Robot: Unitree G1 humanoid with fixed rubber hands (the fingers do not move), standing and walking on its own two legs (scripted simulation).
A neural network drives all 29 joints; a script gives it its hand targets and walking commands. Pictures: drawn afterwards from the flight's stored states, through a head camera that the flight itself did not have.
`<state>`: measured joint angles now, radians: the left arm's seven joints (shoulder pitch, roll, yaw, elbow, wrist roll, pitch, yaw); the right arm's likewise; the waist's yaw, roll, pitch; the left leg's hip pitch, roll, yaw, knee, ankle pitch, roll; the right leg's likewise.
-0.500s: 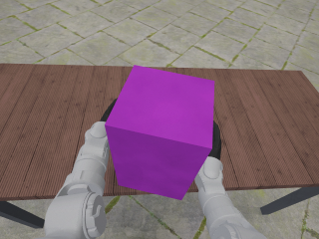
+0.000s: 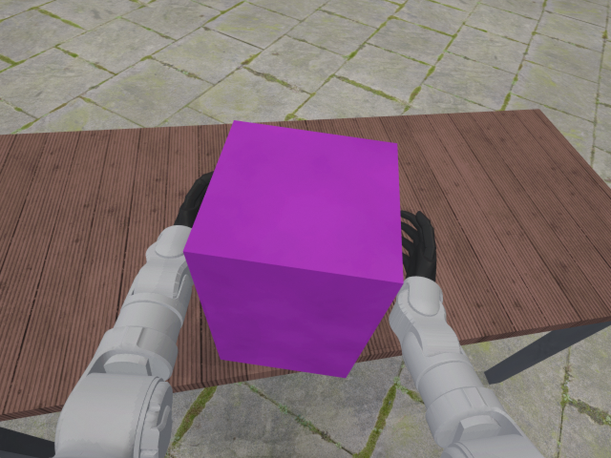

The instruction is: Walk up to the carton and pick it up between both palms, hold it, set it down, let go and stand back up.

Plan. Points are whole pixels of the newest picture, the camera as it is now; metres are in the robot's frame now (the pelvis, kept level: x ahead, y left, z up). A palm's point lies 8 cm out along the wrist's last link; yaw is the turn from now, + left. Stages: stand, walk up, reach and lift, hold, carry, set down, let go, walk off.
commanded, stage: set down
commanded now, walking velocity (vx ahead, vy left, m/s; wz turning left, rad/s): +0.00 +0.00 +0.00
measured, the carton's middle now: (297, 265) +0.35 -0.02 +0.05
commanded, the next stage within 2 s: none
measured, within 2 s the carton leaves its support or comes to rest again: neither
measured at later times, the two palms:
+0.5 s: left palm (131, 158) +0.43 +0.15 +0.18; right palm (494, 221) +0.33 -0.24 +0.15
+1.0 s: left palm (141, 154) +0.43 +0.14 +0.19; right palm (483, 220) +0.33 -0.22 +0.16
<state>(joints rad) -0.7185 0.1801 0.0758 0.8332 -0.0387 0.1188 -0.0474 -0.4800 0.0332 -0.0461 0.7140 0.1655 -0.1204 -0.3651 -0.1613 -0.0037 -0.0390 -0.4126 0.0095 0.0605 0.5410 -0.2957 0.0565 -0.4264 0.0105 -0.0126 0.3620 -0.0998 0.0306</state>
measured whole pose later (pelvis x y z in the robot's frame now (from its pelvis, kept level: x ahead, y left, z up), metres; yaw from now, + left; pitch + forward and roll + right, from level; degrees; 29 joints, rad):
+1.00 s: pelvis -0.03 -0.02 +0.01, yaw +0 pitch +1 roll -1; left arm -0.91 0.48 -0.03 0.63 -0.30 0.58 -0.10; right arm -0.62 -0.06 -0.11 0.26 0.31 0.53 -0.40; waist -0.17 -0.04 0.02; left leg -0.25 0.00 0.06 0.46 -0.23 0.04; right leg -0.29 0.01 -0.01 0.33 -0.06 0.01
